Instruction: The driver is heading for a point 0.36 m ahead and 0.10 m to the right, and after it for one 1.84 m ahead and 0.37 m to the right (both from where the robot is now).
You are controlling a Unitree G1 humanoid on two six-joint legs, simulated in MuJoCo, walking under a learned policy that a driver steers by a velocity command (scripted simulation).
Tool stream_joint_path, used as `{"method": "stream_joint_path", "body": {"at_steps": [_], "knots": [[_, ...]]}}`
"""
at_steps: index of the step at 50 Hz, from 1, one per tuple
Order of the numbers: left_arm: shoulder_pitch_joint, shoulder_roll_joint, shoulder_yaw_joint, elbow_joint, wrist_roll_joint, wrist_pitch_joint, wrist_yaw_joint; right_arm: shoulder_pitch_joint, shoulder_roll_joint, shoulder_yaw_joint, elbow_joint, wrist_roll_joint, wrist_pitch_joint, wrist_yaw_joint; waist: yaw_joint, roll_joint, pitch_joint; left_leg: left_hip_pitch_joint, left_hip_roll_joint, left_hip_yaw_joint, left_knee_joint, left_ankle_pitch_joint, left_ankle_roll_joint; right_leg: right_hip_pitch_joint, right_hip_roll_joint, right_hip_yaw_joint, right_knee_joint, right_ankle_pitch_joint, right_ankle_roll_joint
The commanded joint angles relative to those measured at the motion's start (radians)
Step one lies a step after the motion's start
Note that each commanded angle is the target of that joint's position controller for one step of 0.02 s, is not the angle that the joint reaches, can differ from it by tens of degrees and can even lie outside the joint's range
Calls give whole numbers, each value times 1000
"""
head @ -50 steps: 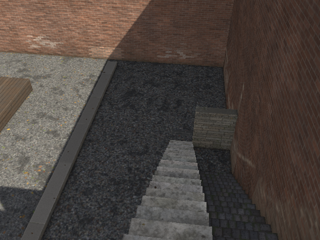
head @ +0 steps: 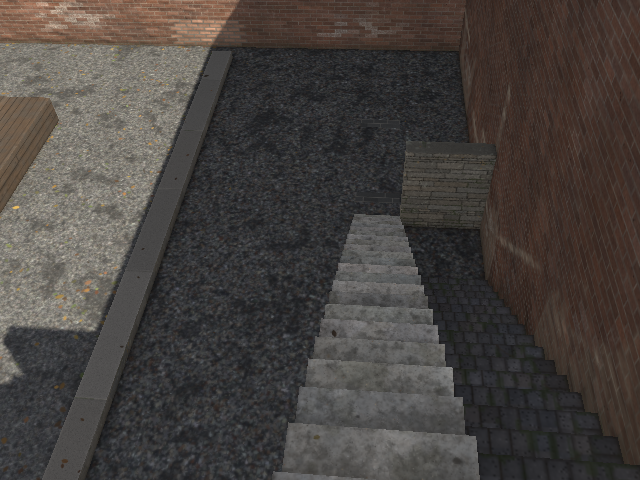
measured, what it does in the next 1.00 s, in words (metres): goes down, turning right: right foot 0.19 m lower, then left foot 0.20 m lower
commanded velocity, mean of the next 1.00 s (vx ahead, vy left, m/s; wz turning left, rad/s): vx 0.24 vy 0.00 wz -0.37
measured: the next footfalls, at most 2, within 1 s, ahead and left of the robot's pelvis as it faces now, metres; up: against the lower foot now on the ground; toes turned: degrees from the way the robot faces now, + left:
right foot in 0.10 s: +0.12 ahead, -0.08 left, -0.19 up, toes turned -5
left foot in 0.56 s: +0.37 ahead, +0.05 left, -0.39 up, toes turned -25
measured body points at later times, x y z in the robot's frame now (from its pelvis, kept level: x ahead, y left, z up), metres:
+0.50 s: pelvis +0.24 -0.01 -0.19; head +0.23 -0.03 +0.25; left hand +0.39 +0.19 -0.32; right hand +0.27 -0.37 -0.28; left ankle +0.38 +0.07 -0.90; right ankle +0.08 -0.08 -0.84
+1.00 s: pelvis +0.34 -0.06 -0.31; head +0.38 -0.04 +0.13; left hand +0.61 +0.06 -0.42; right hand +0.25 -0.30 -0.44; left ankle +0.34 +0.07 -1.04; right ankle +0.33 -0.21 -0.97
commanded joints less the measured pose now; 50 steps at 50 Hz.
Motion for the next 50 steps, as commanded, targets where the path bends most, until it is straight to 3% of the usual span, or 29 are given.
{"method": "stream_joint_path", "body": {"at_steps": [1, 5, 6, 7, 8, 9, 10, 11, 12, 15, 16, 18, 20, 23, 25, 27, 28, 29, 30, 31, 33, 35, 36, 39, 42, 44, 46, 48, 50], "knots": [[-139, 30, 12, -74, -18, -12, -38, 99, -122, -25, -10, 13, 21, -26, -105, 92, 100, -74, 213, -249, -205, 554, 73, 64, 0, -42, -74, -6, 3], [-26, 40, -4, -38, 32, -55, -49, 62, -198, -45, -54, 45, 54, -12, -72, 28, 64, -75, 183, -293, 76, 842, 98, 344, -13, -56, -312, -191, -72], [115, 82, 3, -17, 17, -80, -41, 61, -218, -55, -55, 60, 49, -28, -15, -149, 68, -261, 89, -218, 345, 823, 79, 610, -34, 1, -273, 103, -79], [280, 110, -2, 12, 20, -93, -44, -6, -199, -57, -114, 44, 37, -41, 87, -288, -49, -651, -20, -100, 768, 202, 2, 982, -202, 140, 7, 678, -167], [351, 101, -18, -14, 11, -73, -25, -103, -225, -75, -173, 40, 38, -47, 164, -294, -182, -805, -29, -62, 932, -123, -27, 1109, -301, 182, 42, 834, -219], [313, 110, -26, -42, 12, -55, 1, -208, -231, -78, -237, 31, 57, -29, 163, -226, -148, -876, -3, -86, 883, -73, -39, 999, -292, 205, 50, 688, -252], [225, 118, -40, -80, 65, -49, 36, -251, -201, -81, -290, 22, 69, -22, 133, -169, -121, -826, 57, -245, 670, 155, -31, 805, -384, 289, -5, 282, -296], [111, 88, -59, -131, 84, -47, 15, -230, -260, -106, -284, -13, 92, -17, 49, 2, -19, -667, 70, -270, 323, 399, -34, 470, -372, 340, -71, -58, -262], [40, 40, -92, -176, 70, -65, -1, -221, -288, -116, -277, -17, 105, -30, 42, -34, 118, -599, 44, -242, 204, 352, -70, 259, -344, 387, -140, -26, -236], [89, 82, -58, -133, 33, -74, -8, 55, -219, -122, -157, -14, 121, -43, 11, -128, -33, -96, -60, -107, 48, 703, -124, 105, -167, 218, -70, 246, -147], [117, 49, -74, -143, 29, -92, 7, -92, -335, -173, -190, 28, 115, -63, 60, -100, -17, -221, -64, -236, -50, 879, -104, 185, -128, 269, 22, 91, -118], [69, 6, -101, -185, 45, -97, 19, -239, -349, -192, -244, 5, 124, -89, 98, -127, -41, -458, -82, -294, -77, 784, -71, 396, -173, 397, 134, 214, -135], [73, -2, -108, -189, 37, -96, 49, -311, -281, -175, -248, 9, 130, -53, 94, -20, -16, -227, -118, -253, -441, 1016, -62, 177, -40, 271, 228, -154, -87], [68, -37, -129, -198, 43, -84, 57, -65, -264, -192, -133, 19, 121, -14, 24, -84, -56, 97, -140, -250, -350, 1084, -58, -17, -17, 346, 349, -151, -82], [-24, -70, -153, -265, 49, -81, 81, -44, -269, -188, -138, 53, 108, -20, -7, -79, 33, 108, -89, -279, -508, 1049, -62, -84, 12, 364, 489, -260, -75], [-48, -97, -183, -303, 40, -65, 99, 123, -262, -196, -103, 27, 57, -6, -42, -51, 58, 388, -31, -187, -777, 1264, -81, -153, 62, 290, 694, -141, -72], [47, -131, -201, -289, 15, -81, 112, 110, -246, -192, -113, 63, 31, 7, -1, -2, 119, 414, 119, -325, -1149, 1515, -40, -119, 144, 201, 951, -526, -39], [184, -139, -184, -265, 12, -81, 115, 104, -269, -146, -113, 32, 8, 32, 79, 104, 40, 668, 244, -369, -844, 2199, -52, -343, 189, 11, 1424, -1191, 0], [321, -49, -127, -299, -48, -67, 110, 149, -312, -116, -62, 69, 11, 51, 141, 303, -110, 893, 380, -462, -352, 2782, 13, -569, 123, -12, 1758, -1400, 63], [321, 22, -98, -308, -72, -70, 85, 186, -321, -111, -62, 102, 22, 44, 80, 184, -234, 899, 389, -451, -333, 2562, -9, -660, 31, 20, 1763, -1234, 90], [102, 35, -79, -360, -66, -39, 77, 80, -416, -130, -73, 5, 43, 20, 65, 27, -159, 486, 392, -573, -559, 1704, 115, -603, -8, 1, 1750, -942, 117], [50, -4, -94, -335, -21, 29, 87, -145, -321, -76, -98, -16, 21, 9, 145, -149, 103, -79, 359, -560, -848, 1084, 134, -407, -22, 15, 1570, -890, 116], [114, 36, -82, -277, -21, 32, 101, -121, -268, -66, -73, -1, -10, 37, 139, -76, 203, -237, 264, -510, -772, 1056, 150, -370, -9, 31, 1511, -766, 122], [142, 5, -101, -247, 2, 9, 160, -21, -255, -80, -31, -3, -24, 73, 104, 33, 55, 1, 210, -497, -633, 1260, 200, -471, 40, 51, 1513, -753, 130], [-65, -33, -130, -357, 25, 2, 155, 29, -231, -93, -57, 9, -7, 49, 21, 32, -38, 319, 206, -527, -521, 1289, 217, -696, 47, 69, 1362, -717, 146], [-139, 22, -120, -417, 34, 10, 133, 4, -231, -97, -88, 13, 11, 29, 27, 76, -19, 274, 178, -495, -565, 1162, 183, -642, 16, 13, 1107, -639, 165], [-64, -4, -121, -411, 49, 21, 109, -106, -204, -88, -142, -6, 27, 21, 94, 132, -32, 161, 113, -435, -566, 1123, 135, -347, -49, -1, 646, -532, 179], [-20, -53, -136, -410, 40, 0, 84, -171, -295, -127, -206, -5, 77, 36, 87, 266, -96, 2, 56, -363, -618, 1227, 112, 128, 27, -95, 312, -620, 204], [189, -12, -116, -342, 39, -21, 82, -281, -295, -135, -247, -16, 95, 63, 157, 280, -131, -16, 101, -385, -617, 1280, 144, 393, 15, -117, 311, -297, 219]]}}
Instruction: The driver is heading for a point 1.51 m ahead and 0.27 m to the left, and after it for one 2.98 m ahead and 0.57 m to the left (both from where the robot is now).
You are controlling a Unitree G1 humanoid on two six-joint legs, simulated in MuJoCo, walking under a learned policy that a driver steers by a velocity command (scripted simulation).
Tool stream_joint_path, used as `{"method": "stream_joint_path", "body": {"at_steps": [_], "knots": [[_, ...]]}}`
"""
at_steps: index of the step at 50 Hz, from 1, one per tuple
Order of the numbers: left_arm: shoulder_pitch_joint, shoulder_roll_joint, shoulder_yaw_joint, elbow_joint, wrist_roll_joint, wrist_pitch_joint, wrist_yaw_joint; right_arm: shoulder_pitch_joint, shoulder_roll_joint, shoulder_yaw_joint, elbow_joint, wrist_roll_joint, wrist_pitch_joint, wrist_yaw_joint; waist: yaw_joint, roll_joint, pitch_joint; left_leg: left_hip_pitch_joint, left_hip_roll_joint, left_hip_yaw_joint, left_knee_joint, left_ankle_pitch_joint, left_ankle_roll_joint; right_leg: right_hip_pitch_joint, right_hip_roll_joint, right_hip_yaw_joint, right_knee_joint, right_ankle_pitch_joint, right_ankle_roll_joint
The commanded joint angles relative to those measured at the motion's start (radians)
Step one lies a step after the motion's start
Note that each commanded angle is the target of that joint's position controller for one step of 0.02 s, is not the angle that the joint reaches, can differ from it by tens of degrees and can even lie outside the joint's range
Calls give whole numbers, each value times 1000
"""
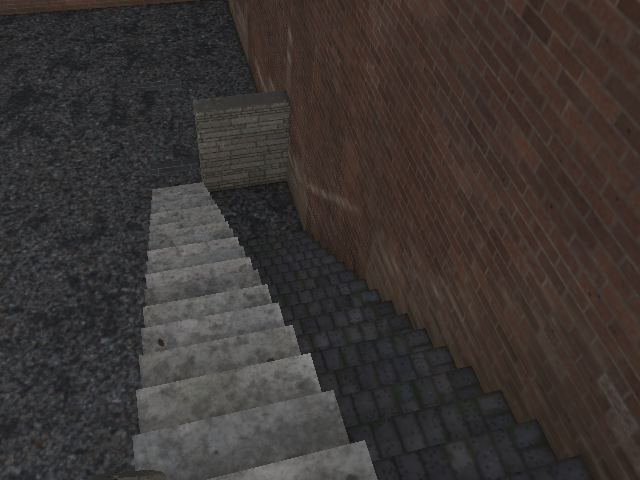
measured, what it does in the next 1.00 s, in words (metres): steps on the spot, turning left: right foot, then left foot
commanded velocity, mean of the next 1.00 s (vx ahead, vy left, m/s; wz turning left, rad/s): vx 0.01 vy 0.00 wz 0.39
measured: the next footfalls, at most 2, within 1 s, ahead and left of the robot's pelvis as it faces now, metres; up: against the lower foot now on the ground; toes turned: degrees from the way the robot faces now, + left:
right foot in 0.04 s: +0.07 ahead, -0.14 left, +0.00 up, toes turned +2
left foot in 0.34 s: +0.04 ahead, +0.07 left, +0.00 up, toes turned +15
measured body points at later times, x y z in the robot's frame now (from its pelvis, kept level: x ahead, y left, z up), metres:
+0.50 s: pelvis +0.00 -0.02 +0.00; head +0.01 +0.00 +0.45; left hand +0.12 +0.32 -0.07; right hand +0.21 -0.21 -0.10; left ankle +0.00 +0.06 -0.72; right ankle +0.06 -0.15 -0.63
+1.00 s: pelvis +0.00 -0.06 +0.01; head +0.00 -0.07 +0.46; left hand -0.03 +0.17 -0.12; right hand +0.24 -0.21 -0.09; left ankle -0.04 +0.07 -0.72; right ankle +0.03 -0.14 -0.72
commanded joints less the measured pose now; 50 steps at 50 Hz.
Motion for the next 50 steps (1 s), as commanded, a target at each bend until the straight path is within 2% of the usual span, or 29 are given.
{"method": "stream_joint_path", "body": {"at_steps": [1, 2, 3, 4, 8, 11, 12, 14, 15, 16, 17, 18, 19, 20, 22, 24, 26, 29, 33, 34, 36, 37, 38, 39, 40, 42, 44, 48, 50], "knots": [[207, 87, 41, -38, 14, -40, -16, -231, -171, -42, -161, 30, 12, 34, 152, 284, -110, 36, 107, -163, -69, 727, 178, 395, -27, -3, -519, 160, -1], [172, 85, 37, -42, 50, -54, -20, -169, -140, -43, -150, 59, 5, 54, 108, 167, -55, 89, 63, -166, -19, 573, 161, 403, -52, -14, -703, 314, -7], [138, 149, 35, -60, 56, -57, -26, -7, -94, -41, -151, 54, 10, 45, 4, -95, -116, -52, 2, -154, 117, 112, 103, 633, -238, 146, -596, 908, -97], [165, 153, 43, -48, 37, -49, -53, 6, -69, -25, -153, 26, 17, 20, 32, -238, -195, -225, -69, -112, 258, -324, 17, 739, -360, 276, -541, 1092, -227], [6, 131, 63, -48, 2, -53, -104, -197, -151, -45, -207, 6, 61, 3, 28, -126, -34, -274, -7, 18, 316, -125, -82, 376, -306, 171, -627, 596, -321], [-29, 197, 92, -58, 40, -34, -77, -237, -116, -15, -209, -13, 71, 26, 54, -114, -149, -94, -43, 145, 346, 3, -70, 287, -244, 6, -575, 472, -276], [-67, 178, 88, -69, 35, -45, -74, -172, -125, -23, -178, -23, 67, 10, 40, -109, -212, -54, -20, 123, 471, 116, -60, 268, -290, 12, -524, 497, -284], [-14, 203, 86, -54, -21, -21, -75, -304, -163, -22, -267, 18, 82, 44, 61, -141, -114, -206, 21, 105, 123, -175, 5, 357, -283, 30, -574, 278, -297], [-137, 250, 113, -85, 17, -15, -62, -218, -141, -15, -221, -14, 64, 33, 31, -99, -179, -6, 13, 144, 269, 169, -20, 252, -299, 29, -466, 395, -303], [-128, 223, 103, -80, -13, -7, -52, -162, -152, -23, -239, -11, 55, 36, -13, -124, -224, 3, 56, 90, 23, 90, 25, 305, -301, 18, -415, 304, -290], [5, 216, 104, -32, -50, 2, -37, -192, -166, -19, -243, -20, 45, 40, 43, 79, -182, 96, -10, 40, -205, 42, 29, 259, -197, -78, -269, 3, -243], [-22, 144, 88, -71, -29, 3, -12, -110, -289, -44, -215, 9, 25, 38, 50, 371, -130, 265, 273, -347, -220, 658, 40, -49, -110, -140, 75, -432, -169], [-167, 199, 84, -119, -41, -7, 1, -94, -325, -48, -215, 57, 24, 46, -56, 431, -111, 244, 299, -583, -349, 607, 98, -285, 51, 1, 183, -514, -153], [-250, 273, 106, -115, -34, 7, 1, -163, -262, -26, -233, 45, 23, 47, -25, 268, -38, 219, 330, -554, -361, 622, 137, -383, 53, 87, 234, -397, -156], [-172, 266, 110, -71, 28, 44, -8, -306, -200, -7, -280, 13, 35, 18, 71, 196, -98, 176, 281, -387, -258, 643, 184, -296, 23, 117, 206, -287, -129], [-109, 259, 107, -7, 32, 46, -31, -383, -209, -8, -348, -32, 49, -7, 84, 120, -197, 31, 205, -266, -241, 513, 185, -52, 30, 16, 220, -185, -79], [-90, 241, 98, 21, 44, 48, -42, -485, -169, 14, -406, -38, 35, -23, 108, 98, -226, -136, 194, -249, -250, 469, 211, 70, 56, -22, 380, -73, -40], [-195, 174, 51, -13, 45, 32, -41, -323, -206, -9, -357, 17, 17, -38, 59, 64, -132, -16, 140, -203, -216, 473, 174, -40, 54, -37, 68, -96, -27], [-18, 182, 45, 50, 51, -18, -114, -478, -209, -43, -450, -25, 54, -30, 97, 254, -175, -76, 140, -303, -232, 398, 188, 255, 34, -56, -79, -51, -14], [-17, 152, 37, 38, 44, -31, -127, -416, -196, -42, -439, 14, 62, -20, 87, 186, -114, -20, 110, -329, -282, 327, 203, 214, 46, -69, -335, -176, -27], [175, 129, 38, 115, 81, -75, -141, -440, -201, -48, -433, 33, 84, -34, 143, 150, -146, -45, 75, -312, -178, 180, 199, 478, 20, -57, -621, 20, -46], [230, 83, 19, 162, 73, -102, -144, -416, -137, -36, -407, 42, 77, -44, 134, 17, -121, -150, -60, -173, 88, -37, 164, 557, -1, -21, -707, 60, -61], [188, 121, -14, 140, 28, -116, -155, -386, -53, -17, -455, 46, 84, -54, 44, -198, -100, -470, -200, -95, 459, -424, 93, 598, -295, 323, -540, 482, -192], [112, 195, 15, 103, -9, -130, -167, -360, -127, -36, -435, 58, 87, -37, 41, -158, -116, -582, -182, -228, 605, -322, 22, 439, -431, 559, -689, 237, -292], [75, 155, 10, 117, -10, -144, -169, -386, -161, -49, -411, 64, 109, -33, 10, -77, -28, -629, -151, -225, 579, -189, 23, 400, -414, 547, -721, 136, -281], [-18, 62, -24, 117, 30, -147, -166, -320, -141, -47, -337, -9, 133, -41, -34, 2, -79, -437, -68, -166, 416, 31, -16, 302, -310, 417, -786, -148, -183], [-55, 60, -35, 133, 54, -153, -147, -228, -56, -21, -236, -46, 109, -8, -52, -37, -153, 70, -55, -28, 205, 203, -57, 104, -186, 244, -859, -279, -110], [55, 125, -8, 187, 34, -158, -136, -359, -82, -9, -240, -39, 69, -20, 44, -51, 34, 19, -70, -10, -240, 201, 18, 321, -151, 296, -917, -319, -190], [72, 106, -22, 198, 29, -152, -149, -302, -115, -12, -232, -39, 60, -33, 51, -108, -13, 68, 23, -90, -300, 295, 38, 428, -144, 301, -854, -208, -210]]}}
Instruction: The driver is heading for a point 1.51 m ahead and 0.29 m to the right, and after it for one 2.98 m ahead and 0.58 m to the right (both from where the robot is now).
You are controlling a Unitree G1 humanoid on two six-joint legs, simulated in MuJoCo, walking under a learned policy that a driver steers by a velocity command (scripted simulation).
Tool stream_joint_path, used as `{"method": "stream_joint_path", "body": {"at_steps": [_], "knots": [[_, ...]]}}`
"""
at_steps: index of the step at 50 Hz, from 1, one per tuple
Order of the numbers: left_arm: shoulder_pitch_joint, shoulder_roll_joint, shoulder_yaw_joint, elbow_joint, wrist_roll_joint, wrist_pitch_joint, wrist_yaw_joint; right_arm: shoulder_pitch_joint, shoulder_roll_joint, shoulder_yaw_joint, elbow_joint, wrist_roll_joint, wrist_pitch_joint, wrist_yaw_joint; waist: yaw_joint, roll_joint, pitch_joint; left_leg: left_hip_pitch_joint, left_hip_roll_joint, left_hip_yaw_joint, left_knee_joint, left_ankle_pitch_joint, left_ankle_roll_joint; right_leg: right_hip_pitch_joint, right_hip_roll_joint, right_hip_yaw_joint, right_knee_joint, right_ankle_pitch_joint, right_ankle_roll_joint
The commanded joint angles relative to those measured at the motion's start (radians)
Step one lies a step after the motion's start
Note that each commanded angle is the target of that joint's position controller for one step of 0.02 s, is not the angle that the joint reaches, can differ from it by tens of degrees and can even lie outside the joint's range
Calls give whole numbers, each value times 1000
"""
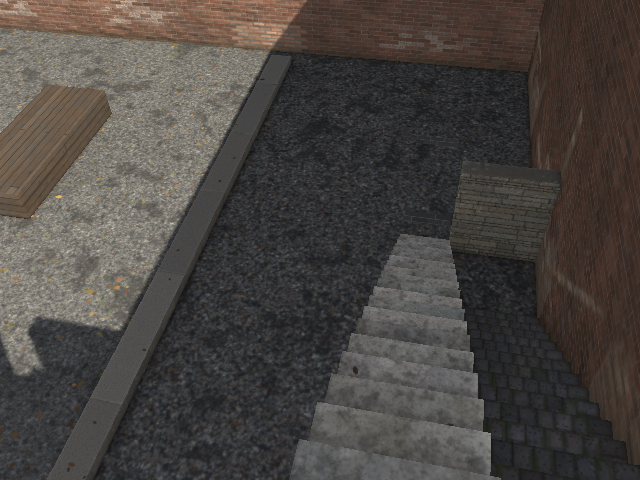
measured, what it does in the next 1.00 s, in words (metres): steps on the spot, turning right: left foot, then right foot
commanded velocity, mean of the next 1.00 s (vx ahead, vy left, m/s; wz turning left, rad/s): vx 0.29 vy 0.00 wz -0.40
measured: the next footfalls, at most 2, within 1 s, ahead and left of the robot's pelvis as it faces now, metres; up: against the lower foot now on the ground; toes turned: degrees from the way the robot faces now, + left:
left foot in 0.68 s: +0.09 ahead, +0.09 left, +0.00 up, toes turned -9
right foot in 1.00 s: +0.03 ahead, -0.14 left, +0.00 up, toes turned -25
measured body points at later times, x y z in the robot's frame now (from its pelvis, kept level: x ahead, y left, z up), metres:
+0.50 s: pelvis +0.02 +0.03 -0.01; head +0.01 +0.00 +0.44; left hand +0.30 +0.22 -0.05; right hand +0.12 -0.28 -0.10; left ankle +0.03 +0.14 -0.73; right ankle +0.00 -0.05 -0.74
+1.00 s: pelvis +0.06 +0.00 +0.00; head +0.04 +0.00 +0.45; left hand +0.38 +0.09 -0.04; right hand +0.04 -0.29 -0.11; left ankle +0.06 +0.12 -0.74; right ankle +0.00 -0.12 -0.73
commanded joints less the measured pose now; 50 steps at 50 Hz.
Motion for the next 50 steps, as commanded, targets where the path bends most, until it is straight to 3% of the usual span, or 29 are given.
{"method": "stream_joint_path", "body": {"at_steps": [1, 2, 4, 8, 10, 12, 13, 14, 16, 19, 20, 21, 23, 24, 26, 27, 28, 34, 35, 36, 37, 38, 39, 41, 42, 43, 45, 47, 50], "knots": [[-154, 132, 20, -100, -11, -17, -17, -76, -138, -32, -72, 11, -38, -21, -17, -123, -4, 105, 71, -22, -101, 114, 30, 3, -188, 328, -211, -35, -60], [-143, 148, 29, -111, -5, -14, -24, -136, -162, -35, -82, 34, -36, -26, 35, -79, -1, 93, 53, -5, -23, 91, 41, -33, -167, 301, -215, 2, -53], [-209, 168, 34, -126, -4, -2, -16, -117, -132, -32, -94, 34, -41, -23, -10, -145, -18, 52, 38, 23, -28, 62, 32, -22, -134, 243, -160, -26, -68], [-260, 173, 48, -169, -6, 54, 8, -32, -155, -33, -73, 29, -54, -21, -30, -38, -31, 79, 91, 39, -23, 158, 22, -70, -94, 210, -26, 67, -51], [-241, 143, 46, -177, 14, 85, 25, -18, -167, -23, -88, 30, -54, -36, -6, 137, -79, 110, 159, -33, -99, 189, 69, -70, -21, 148, 75, 30, -16], [-283, 198, 69, -199, 22, 95, 21, -51, -204, -24, -112, 49, -60, -29, -19, 223, -24, 141, 220, -111, -146, 142, 129, -186, 36, 91, 178, -132, -9], [-328, 249, 84, -223, 30, 91, 8, -56, -240, -33, -137, 69, -47, -21, -41, 208, -2, 159, 270, -161, -160, 159, 168, -250, 42, 69, 237, -202, -8], [-346, 258, 94, -242, 35, 94, 8, -63, -242, -38, -157, 61, -18, -18, -57, 174, -27, 199, 288, -143, -126, 230, 185, -274, 14, 54, 298, -218, -10], [-356, 239, 97, -277, 29, 92, 2, -50, -210, -25, -165, 46, 5, -11, -52, 124, -81, 275, 314, -114, -51, 424, 182, -292, -44, 60, 230, -194, -28], [-275, 166, 82, -272, 10, 40, 15, -125, -299, -61, -162, 38, 9, -17, -11, 94, -125, -42, 292, -12, -74, 237, 158, 51, -16, -48, 397, 64, -3], [-291, 186, 86, -314, 9, 44, 4, -115, -243, -28, -169, 76, 6, -20, 30, 31, -70, 22, 263, 14, -65, 106, 128, -29, -32, 1, 75, -48, -52], [-300, 191, 78, -303, 29, 46, 2, -135, -220, -21, -173, 76, 3, -27, 2, -91, -12, -43, 192, 52, 4, 54, 100, 28, -57, 100, -3, 186, -62], [-258, 275, 88, -298, -27, 74, -5, -102, -207, -21, -200, 9, -26, -30, -27, -334, -33, -278, 15, 177, 166, -294, 9, 223, -218, 433, -59, 440, -171], [-279, 271, 87, -305, -46, 80, -12, -131, -250, -32, -178, 9, -47, -21, 5, -280, 17, -370, 6, 103, 182, -371, 17, 253, -243, 511, -109, 437, -202], [-362, 254, 80, -325, -35, 85, -9, -91, -243, -32, -169, 11, -60, 8, -34, -213, -10, -325, 27, 73, 105, -279, 10, 241, -250, 489, -124, 397, -200], [-427, 285, 96, -347, 7, 93, 8, -49, -253, -37, -129, 10, -83, 16, -31, -172, -78, -169, 12, 104, 221, -115, -23, 135, -235, 422, -86, 468, -183], [-469, 257, 89, -366, 14, 91, 21, -22, -225, -28, -126, 8, -94, 20, -50, -168, -123, -90, 5, 133, 292, -74, -46, 61, -215, 383, -67, 447, -174], [-615, 225, 97, -456, -6, 138, 19, 99, -138, 13, -124, 28, -173, 39, -142, -28, -62, 95, 15, 173, 201, 53, -73, -168, -119, 355, 57, 293, -174], [-642, 171, 83, -485, -14, 142, 23, 168, -148, 12, -114, 35, -188, 33, -161, 37, -28, 121, 56, 107, 20, 156, -67, -165, -71, 341, 161, 218, -154], [-600, 132, 73, -520, -19, 141, 30, 180, -236, 6, -113, 47, -189, 31, -101, 295, -24, 200, 233, -125, -128, 499, -30, -269, 49, 239, 386, -168, -93], [-534, 150, 79, -528, -12, 131, 45, 108, -220, 29, -159, 69, -178, 52, -34, 348, 8, 297, 361, -270, -90, 788, 46, -512, 82, 140, 597, -441, -20], [-488, 223, 106, -492, -40, 116, 45, 134, -267, 2, -162, 86, -172, 61, -46, 264, -47, 293, 433, -396, -111, 591, 128, -621, 57, 158, 706, -377, 24], [-478, 217, 108, -472, -53, 117, 37, 81, -268, -10, -163, 97, -168, 64, -17, 125, -46, 231, 449, -403, -142, 297, 150, -629, 8, 159, 732, -260, 42], [-448, 176, 90, -454, -18, 112, 15, -42, -243, -2, -194, 73, -146, 56, 37, -3, -57, 71, 373, -219, -187, 190, 99, -397, -78, 101, 508, -110, 58], [-437, 158, 82, -437, -4, 104, 7, -39, -270, -12, -194, 57, -137, 43, 20, 0, -73, 4, 323, -120, -208, 248, 69, -236, -62, 43, 448, -107, 65], [-342, 141, 82, -369, 4, 89, 14, -36, -312, -26, -181, 15, -135, 45, -1, 29, -152, -90, 292, -44, -223, 164, 67, -23, -36, 7, 596, 69, 76], [-388, 143, 75, -395, -8, 68, 10, -2, -274, -17, -157, 69, -126, 40, 6, -14, -69, 1, 278, -36, -218, 64, 92, -135, -78, 32, 397, -50, 55], [-405, 137, 71, -409, -11, 70, 14, 45, -287, -32, -123, 69, -103, 52, -31, 15, -34, 122, 265, -37, -201, 186, 124, -163, -97, 1, 248, -126, 45], [-316, 122, 62, -452, -7, 47, 47, -4, -277, -33, -123, 76, -45, 64, 12, 87, -14, 106, 215, -29, -177, 221, 130, 28, -98, -43, -78, 139, 35]]}}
